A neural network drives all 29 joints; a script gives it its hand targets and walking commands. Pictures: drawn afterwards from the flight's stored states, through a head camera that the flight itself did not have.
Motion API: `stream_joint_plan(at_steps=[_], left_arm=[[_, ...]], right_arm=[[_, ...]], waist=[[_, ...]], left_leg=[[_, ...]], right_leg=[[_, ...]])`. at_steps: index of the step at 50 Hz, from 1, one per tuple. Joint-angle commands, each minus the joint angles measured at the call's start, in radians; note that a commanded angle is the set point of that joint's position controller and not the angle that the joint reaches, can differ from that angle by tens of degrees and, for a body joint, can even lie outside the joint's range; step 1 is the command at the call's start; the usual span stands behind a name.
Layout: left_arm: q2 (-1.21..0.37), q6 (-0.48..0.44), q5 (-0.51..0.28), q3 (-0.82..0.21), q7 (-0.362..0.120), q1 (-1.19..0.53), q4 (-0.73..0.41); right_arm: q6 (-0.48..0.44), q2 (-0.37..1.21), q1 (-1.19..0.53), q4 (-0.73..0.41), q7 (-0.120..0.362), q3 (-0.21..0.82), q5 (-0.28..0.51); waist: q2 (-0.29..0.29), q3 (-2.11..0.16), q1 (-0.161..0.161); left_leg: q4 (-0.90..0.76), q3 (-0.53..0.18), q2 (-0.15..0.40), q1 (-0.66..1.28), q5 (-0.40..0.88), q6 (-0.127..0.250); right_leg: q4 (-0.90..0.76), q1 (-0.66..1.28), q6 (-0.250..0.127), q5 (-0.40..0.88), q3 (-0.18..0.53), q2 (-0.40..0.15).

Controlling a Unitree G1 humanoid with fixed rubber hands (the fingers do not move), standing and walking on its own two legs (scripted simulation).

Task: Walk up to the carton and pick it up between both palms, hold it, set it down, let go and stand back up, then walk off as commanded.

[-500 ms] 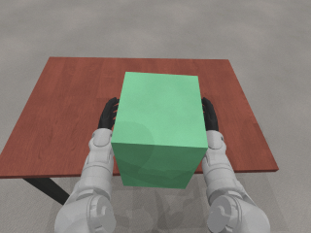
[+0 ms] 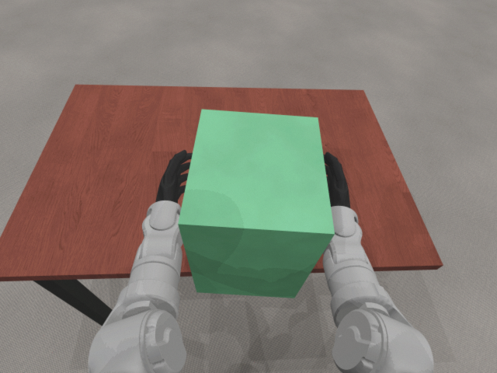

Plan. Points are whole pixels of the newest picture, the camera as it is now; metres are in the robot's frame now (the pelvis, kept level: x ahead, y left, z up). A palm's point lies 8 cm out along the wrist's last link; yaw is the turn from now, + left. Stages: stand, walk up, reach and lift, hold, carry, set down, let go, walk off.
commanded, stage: reach and lift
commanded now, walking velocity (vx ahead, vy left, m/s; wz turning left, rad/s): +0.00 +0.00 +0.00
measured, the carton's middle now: (252, 212) +0.39 +0.03 +0.02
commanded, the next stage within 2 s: none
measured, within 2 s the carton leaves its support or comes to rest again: leaves its support in 0.20 s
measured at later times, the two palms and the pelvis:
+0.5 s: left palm (170, 192) +0.38 +0.17 +0.07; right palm (345, 196) +0.39 -0.11 +0.08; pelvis -0.01 +0.00 +0.00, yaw +0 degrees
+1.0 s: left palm (167, 176) +0.37 +0.16 +0.12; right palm (360, 184) +0.38 -0.12 +0.13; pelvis -0.01 +0.00 +0.00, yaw +1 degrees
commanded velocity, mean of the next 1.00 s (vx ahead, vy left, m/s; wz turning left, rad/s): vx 0.00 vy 0.00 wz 0.00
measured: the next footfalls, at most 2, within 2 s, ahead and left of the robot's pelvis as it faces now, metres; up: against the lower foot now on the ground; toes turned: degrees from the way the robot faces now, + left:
none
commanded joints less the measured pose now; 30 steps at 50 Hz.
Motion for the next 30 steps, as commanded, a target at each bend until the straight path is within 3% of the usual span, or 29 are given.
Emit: stream_joint_plan(at_steps=[1, 2, 3, 5, 6, 9, 10, 11, 15, 16, 17, 18, 19, 20, 21, 22, 23, 24, 25, 26, 27, 28, 30], left_arm=[[-0.480, -0.042, -0.010, -0.299, -0.053, -0.518, -0.064], [-0.484, -0.044, -0.013, -0.310, -0.054, -0.516, -0.043], [-0.480, -0.046, 0.011, -0.267, -0.056, -0.500, -0.015], [-0.487, -0.053, -0.007, -0.296, -0.054, -0.536, -0.029], [-0.477, -0.055, -0.014, -0.313, -0.053, -0.550, -0.029], [-0.477, -0.063, -0.040, -0.339, -0.056, -0.576, -0.058], [-0.465, -0.052, -0.039, -0.326, -0.062, -0.567, -0.026], [-0.492, -0.056, -0.048, -0.365, -0.059, -0.598, -0.066], [-0.501, -0.050, -0.068, -0.383, -0.051, -0.622, -0.053], [-0.508, -0.039, -0.055, -0.378, -0.053, -0.628, -0.070], [-0.486, -0.009, -0.054, -0.359, -0.068, -0.586, -0.025], [-0.498, 0.013, -0.060, -0.370, -0.067, -0.558, -0.034], [-0.498, 0.030, -0.060, -0.373, -0.078, -0.585, -0.042], [-0.466, 0.053, -0.051, -0.333, -0.083, -0.596, -0.020], [-0.523, 0.056, -0.096, -0.436, -0.077, -0.603, -0.134], [-0.492, 0.065, -0.084, -0.401, -0.078, -0.611, -0.107], [-0.513, 0.074, -0.108, -0.418, -0.073, -0.670, -0.123], [-0.509, 0.081, -0.101, -0.403, -0.076, -0.666, -0.099], [-0.510, 0.091, -0.105, -0.426, -0.073, -0.642, -0.149], [-0.520, 0.109, -0.111, -0.428, -0.077, -0.639, -0.137], [-0.530, 0.119, -0.106, -0.443, -0.077, -0.631, -0.160], [-0.513, 0.131, -0.100, -0.437, -0.083, -0.610, -0.169], [-0.532, 0.169, -0.115, -0.471, -0.080, -0.595, -0.182]], right_arm=[[-0.123, 0.515, -0.525, -0.031, 0.121, 0.333, -0.025], [-0.120, 0.526, -0.522, 0.003, 0.117, 0.355, -0.020], [-0.119, 0.529, -0.508, 0.000, 0.117, 0.355, -0.024], [-0.129, 0.528, -0.534, 0.009, 0.113, 0.376, -0.011], [-0.129, 0.520, -0.553, 0.000, 0.109, 0.368, -0.018], [-0.138, 0.533, -0.546, 0.007, 0.100, 0.439, 0.020], [-0.127, 0.520, -0.524, 0.029, 0.100, 0.452, 0.037], [-0.131, 0.535, -0.567, 0.023, 0.104, 0.453, 0.049], [-0.120, 0.540, -0.559, 0.013, 0.094, 0.458, 0.057], [-0.107, 0.547, -0.534, 0.031, 0.096, 0.478, 0.070], [-0.084, 0.516, -0.559, 0.009, 0.094, 0.477, 0.103], [-0.073, 0.510, -0.556, -0.007, 0.097, 0.491, 0.107], [-0.071, 0.497, -0.578, -0.028, 0.090, 0.461, 0.108], [-0.028, 0.498, -0.549, 0.049, 0.094, 0.446, 0.099], [-0.035, 0.514, -0.557, -0.022, 0.096, 0.482, 0.145], [-0.034, 0.481, -0.579, -0.020, 0.098, 0.487, 0.146], [-0.017, 0.504, -0.586, 0.006, 0.097, 0.473, 0.148], [-0.008, 0.506, -0.601, -0.008, 0.094, 0.477, 0.155], [0.003, 0.513, -0.571, -0.047, 0.097, 0.516, 0.188], [-0.002, 0.511, -0.626, -0.101, 0.095, 0.514, 0.190], [0.011, 0.514, -0.616, -0.095, 0.093, 0.542, 0.216], [0.025, 0.520, -0.590, -0.097, 0.089, 0.564, 0.234], [0.042, 0.491, -0.619, -0.151, 0.088, 0.564, 0.255]], waist=[[0.099, -0.635, -0.008], [0.082, -0.623, -0.027], [0.070, -0.598, -0.010], [0.082, -0.626, -0.006], [0.073, -0.605, -0.018], [0.042, -0.626, -0.014], [0.042, -0.595, -0.016], [0.068, -0.643, -0.001], [0.051, -0.646, -0.018], [0.079, -0.629, -0.012], [0.056, -0.543, -0.024], [0.059, -0.543, -0.008], [0.054, -0.508, -0.039], [0.041, -0.426, -0.021], [0.081, -0.547, -0.030], [0.087, -0.529, -0.027], [0.068, -0.531, -0.043], [0.067, -0.519, -0.038], [0.079, -0.546, -0.016], [0.056, -0.550, -0.030], [0.083, -0.568, -0.028], [0.058, -0.543, -0.024], [0.084, -0.547, -0.038]], left_leg=[[0.069, 0.102, -0.019, 0.253, 0.460, -0.050], [0.071, 0.100, -0.018, 0.244, 0.439, -0.049], [0.062, 0.095, -0.015, 0.222, 0.437, -0.047], [0.065, 0.095, -0.020, 0.200, 0.420, -0.043], [0.060, 0.097, -0.023, 0.173, 0.369, -0.043], [0.068, 0.087, -0.027, 0.188, 0.404, -0.034], [0.069, 0.080, -0.023, 0.192, 0.385, -0.033], [0.065, 0.087, -0.025, 0.203, 0.394, -0.047], [0.050, 0.087, -0.026, 0.200, 0.341, -0.028], [0.050, 0.085, -0.027, 0.205, 0.320, -0.030], [0.036, 0.085, -0.028, 0.208, 0.256, -0.019], [0.024, 0.084, -0.023, 0.204, 0.248, -0.023], [0.025, 0.084, -0.027, 0.205, 0.223, -0.014], [0.000, 0.081, -0.027, 0.194, 0.163, -0.010], [0.025, 0.080, -0.027, 0.239, 0.253, -0.024], [0.021, 0.080, -0.028, 0.244, 0.255, -0.027], [0.027, 0.066, -0.032, 0.256, 0.253, -0.028], [0.028, 0.071, -0.033, 0.237, 0.240, -0.023], [0.023, 0.072, -0.033, 0.256, 0.273, -0.027], [0.028, 0.070, -0.042, 0.239, 0.269, -0.027], [0.036, 0.067, -0.039, 0.263, 0.314, -0.031], [0.040, 0.066, -0.042, 0.257, 0.316, -0.031], [0.035, 0.064, -0.044, 0.280, 0.295, -0.038]], right_leg=[[0.053, 0.217, 0.011, 0.374, -0.077, 0.043], [0.055, 0.207, 0.009, 0.368, -0.075, 0.044], [0.053, 0.232, 0.008, 0.389, -0.071, 0.041], [0.059, 0.231, 0.007, 0.377, -0.068, 0.039], [0.064, 0.231, 0.015, 0.359, -0.068, 0.035], [0.077, 0.277, 0.020, 0.439, -0.061, 0.032], [0.070, 0.272, 0.015, 0.425, -0.061, 0.029], [0.078, 0.261, 0.018, 0.427, -0.057, 0.035], [0.059, 0.246, 0.023, 0.387, -0.061, 0.034], [0.062, 0.267, 0.015, 0.368, -0.057, 0.027], [0.044, 0.249, 0.018, 0.292, -0.052, 0.029], [0.041, 0.256, 0.014, 0.274, -0.058, 0.028], [0.033, 0.255, 0.018, 0.257, -0.052, 0.025], [0.014, 0.243, 0.021, 0.165, -0.063, 0.026], [0.034, 0.259, 0.014, 0.253, -0.061, 0.034], [0.035, 0.237, 0.017, 0.240, -0.060, 0.035], [0.024, 0.225, 0.014, 0.220, -0.065, 0.039], [0.028, 0.246, 0.014, 0.230, -0.056, 0.031], [0.037, 0.276, 0.011, 0.290, -0.047, 0.033], [0.042, 0.297, 0.023, 0.299, -0.048, 0.033], [0.042, 0.308, 0.017, 0.326, -0.052, 0.033], [0.045, 0.342, 0.016, 0.348, -0.042, 0.030], [0.030, 0.309, 0.019, 0.290, -0.045, 0.037]])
